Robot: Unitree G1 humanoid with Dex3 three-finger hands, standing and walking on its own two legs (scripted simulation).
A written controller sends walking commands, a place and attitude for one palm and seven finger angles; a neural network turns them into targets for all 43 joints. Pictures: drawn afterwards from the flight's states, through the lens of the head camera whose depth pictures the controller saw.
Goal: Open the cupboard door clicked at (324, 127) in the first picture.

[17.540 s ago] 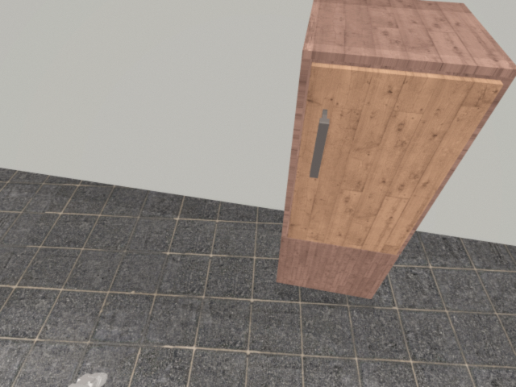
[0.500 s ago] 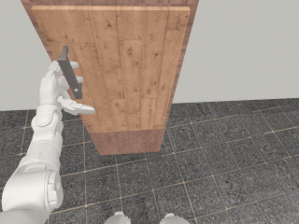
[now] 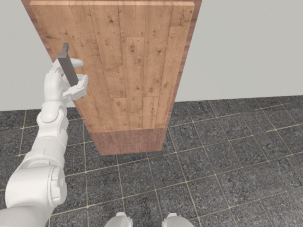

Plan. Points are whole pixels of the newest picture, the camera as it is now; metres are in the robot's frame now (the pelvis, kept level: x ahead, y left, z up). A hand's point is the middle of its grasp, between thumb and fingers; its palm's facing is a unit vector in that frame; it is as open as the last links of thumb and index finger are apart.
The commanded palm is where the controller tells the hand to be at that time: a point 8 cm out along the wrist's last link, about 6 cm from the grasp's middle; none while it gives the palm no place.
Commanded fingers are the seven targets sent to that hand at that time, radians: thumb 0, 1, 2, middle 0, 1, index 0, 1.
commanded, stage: close the thumb around the handle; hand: left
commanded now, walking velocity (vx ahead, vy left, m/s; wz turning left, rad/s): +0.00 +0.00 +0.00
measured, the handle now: (73, 72) +0.52 +0.20 +0.08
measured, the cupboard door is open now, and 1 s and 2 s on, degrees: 0 33 47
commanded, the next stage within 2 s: pull the door open along its arc in 0.14 s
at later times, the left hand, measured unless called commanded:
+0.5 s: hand (81, 92) +0.45 +0.17 +0.08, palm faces +0.07 -1.00 -0.01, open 5.6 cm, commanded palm +0.39 +0.22 +0.08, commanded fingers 0.00 0.90 0.90 -0.40 -1.35 -0.40 -1.35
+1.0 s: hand (112, 137) +0.31 +0.08 +0.08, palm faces +0.41 -0.91 +0.05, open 6.0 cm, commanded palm +0.25 +0.12 +0.08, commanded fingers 0.00 0.90 0.90 -0.40 -1.35 -0.40 -1.35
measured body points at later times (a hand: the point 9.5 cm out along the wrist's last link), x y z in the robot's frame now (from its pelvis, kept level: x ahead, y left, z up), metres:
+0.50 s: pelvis +0.01 -0.01 +0.01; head +0.08 +0.00 +0.45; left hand +0.44 +0.23 +0.08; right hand +0.06 -0.27 -0.11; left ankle +0.02 +0.07 -0.68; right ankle +0.00 -0.10 -0.68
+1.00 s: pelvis +0.01 -0.03 +0.01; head +0.04 -0.04 +0.46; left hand +0.29 +0.13 +0.08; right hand +0.20 -0.23 -0.08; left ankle +0.02 +0.07 -0.68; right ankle +0.00 -0.10 -0.68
